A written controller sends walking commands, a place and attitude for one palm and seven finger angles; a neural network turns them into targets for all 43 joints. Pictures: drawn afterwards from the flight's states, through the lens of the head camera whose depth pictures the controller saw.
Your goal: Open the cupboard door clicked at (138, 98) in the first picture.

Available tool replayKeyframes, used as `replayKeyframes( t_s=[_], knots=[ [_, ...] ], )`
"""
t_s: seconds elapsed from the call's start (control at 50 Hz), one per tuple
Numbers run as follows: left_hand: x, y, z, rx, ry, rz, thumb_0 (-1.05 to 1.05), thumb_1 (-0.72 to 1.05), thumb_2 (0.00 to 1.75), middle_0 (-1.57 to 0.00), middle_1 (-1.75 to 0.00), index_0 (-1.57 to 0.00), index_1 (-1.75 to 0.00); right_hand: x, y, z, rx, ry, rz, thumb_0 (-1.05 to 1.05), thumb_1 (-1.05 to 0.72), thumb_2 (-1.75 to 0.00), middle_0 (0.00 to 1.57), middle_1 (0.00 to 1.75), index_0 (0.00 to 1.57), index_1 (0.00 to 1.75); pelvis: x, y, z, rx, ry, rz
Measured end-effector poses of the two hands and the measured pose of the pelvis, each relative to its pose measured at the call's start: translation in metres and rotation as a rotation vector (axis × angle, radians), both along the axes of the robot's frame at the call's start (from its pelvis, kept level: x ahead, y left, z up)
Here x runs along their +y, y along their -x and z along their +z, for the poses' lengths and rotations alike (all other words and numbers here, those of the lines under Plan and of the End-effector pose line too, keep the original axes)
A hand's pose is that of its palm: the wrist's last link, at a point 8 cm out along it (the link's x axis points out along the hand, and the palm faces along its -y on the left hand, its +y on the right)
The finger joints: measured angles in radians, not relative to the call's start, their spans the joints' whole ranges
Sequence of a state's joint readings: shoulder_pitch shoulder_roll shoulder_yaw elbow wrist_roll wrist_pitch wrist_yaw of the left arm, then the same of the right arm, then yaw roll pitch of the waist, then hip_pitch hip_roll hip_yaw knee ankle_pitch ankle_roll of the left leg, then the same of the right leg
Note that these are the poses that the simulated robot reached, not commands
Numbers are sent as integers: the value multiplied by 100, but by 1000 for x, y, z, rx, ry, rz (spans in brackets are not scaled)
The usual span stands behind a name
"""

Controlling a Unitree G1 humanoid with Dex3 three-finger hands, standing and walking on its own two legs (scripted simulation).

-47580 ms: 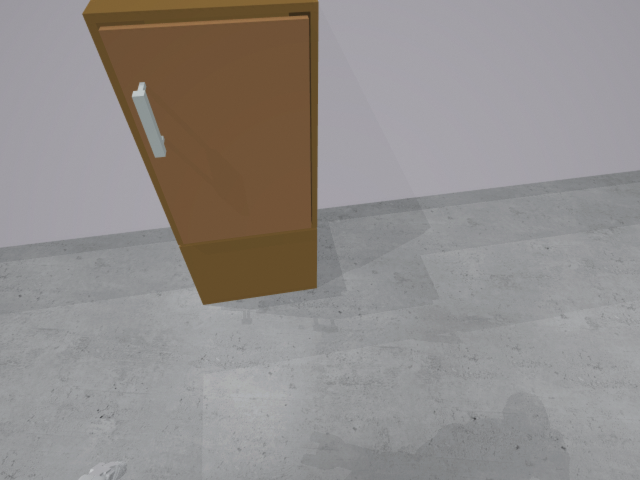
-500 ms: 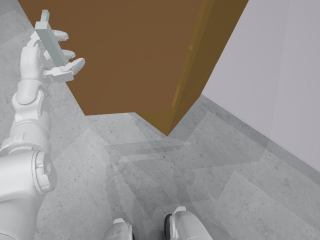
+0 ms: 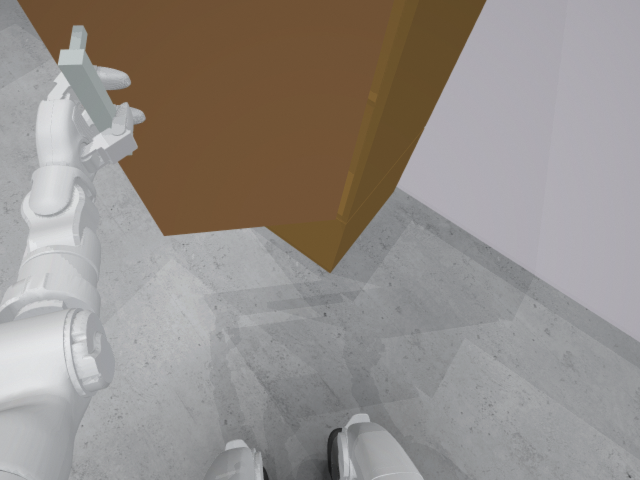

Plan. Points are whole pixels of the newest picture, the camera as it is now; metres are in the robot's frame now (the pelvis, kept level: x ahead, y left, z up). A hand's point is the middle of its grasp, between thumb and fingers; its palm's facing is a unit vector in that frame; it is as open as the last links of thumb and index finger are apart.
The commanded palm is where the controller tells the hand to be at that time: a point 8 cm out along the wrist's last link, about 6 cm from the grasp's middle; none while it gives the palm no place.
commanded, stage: pull the door open along its arc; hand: left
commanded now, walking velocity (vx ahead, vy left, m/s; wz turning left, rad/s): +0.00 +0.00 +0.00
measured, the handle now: (102, 96) +0.56 +0.21 +0.08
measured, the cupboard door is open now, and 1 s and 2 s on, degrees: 45 90 90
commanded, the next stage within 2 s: open thumb and fingers to let go in 0.96 s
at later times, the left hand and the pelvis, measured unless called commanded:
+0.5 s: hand (171, 227) +0.39 +0.13 +0.07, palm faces +0.35 -0.94 +0.06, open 6.0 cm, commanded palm +0.33 +0.18 +0.08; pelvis +0.01 +0.00 +0.02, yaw +0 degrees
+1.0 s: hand (266, 303) +0.30 +0.03 +0.07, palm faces +0.36 -0.93 -0.04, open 6.1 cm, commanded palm +0.24 +0.07 +0.08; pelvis +0.01 -0.04 +0.02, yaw +3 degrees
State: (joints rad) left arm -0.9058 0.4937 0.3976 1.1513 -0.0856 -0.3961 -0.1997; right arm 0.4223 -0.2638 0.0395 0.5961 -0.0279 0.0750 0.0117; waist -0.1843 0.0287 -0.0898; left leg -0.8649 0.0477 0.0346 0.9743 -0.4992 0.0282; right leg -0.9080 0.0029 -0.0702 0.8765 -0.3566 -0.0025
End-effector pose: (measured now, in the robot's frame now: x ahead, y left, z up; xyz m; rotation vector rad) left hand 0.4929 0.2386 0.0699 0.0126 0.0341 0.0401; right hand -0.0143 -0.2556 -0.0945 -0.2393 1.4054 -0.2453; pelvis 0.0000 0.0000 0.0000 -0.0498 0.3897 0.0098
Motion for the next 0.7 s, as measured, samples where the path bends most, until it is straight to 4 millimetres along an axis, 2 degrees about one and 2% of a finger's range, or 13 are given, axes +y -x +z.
replayKeyframes(
  t_s=[0.16,0.3,0.4,0.52,0.6,0.7],
  knots=[
    [-5,25,-1,-15,4,-12,1,73,78,-36,-135,-36,-135,2,-18,4,-55,-27,-16,1,-90,-90,20,30,20,30,2,-8,8,-26,-6,-17],
    [-18,73,-2,-32,19,-26,1,71,73,-37,-135,-36,-135,6,-64,9,-187,-61,19,1,-90,-90,20,30,20,30,3,-16,16,-63,-13,-21],
    [-40,110,-4,-48,92,160,2,68,72,-37,-135,-37,-135,13,-110,11,-312,-89,98,1,-90,-90,20,30,20,30,2,-16,18,-88,-19,-16],
    [-73,148,-1,-43,54,341,1,69,74,-37,-134,-37,-134,26,-160,13,-434,-128,199,1,-90,-90,20,30,20,30,-4,-13,17,-123,-30,0],
    [-90,163,1,-29,25,412,1,69,77,-36,-133,-37,-134,33,-180,14,-479,-143,242,1,-90,-90,20,30,20,30,-10,-10,17,-146,-38,13],
    [-106,179,3,-13,8,428,2,70,77,-35,-132,-36,-134,34,-189,16,-506,-152,262,1,-90,-90,20,30,20,30,-19,-9,18,-172,-45,26]
  ],
)
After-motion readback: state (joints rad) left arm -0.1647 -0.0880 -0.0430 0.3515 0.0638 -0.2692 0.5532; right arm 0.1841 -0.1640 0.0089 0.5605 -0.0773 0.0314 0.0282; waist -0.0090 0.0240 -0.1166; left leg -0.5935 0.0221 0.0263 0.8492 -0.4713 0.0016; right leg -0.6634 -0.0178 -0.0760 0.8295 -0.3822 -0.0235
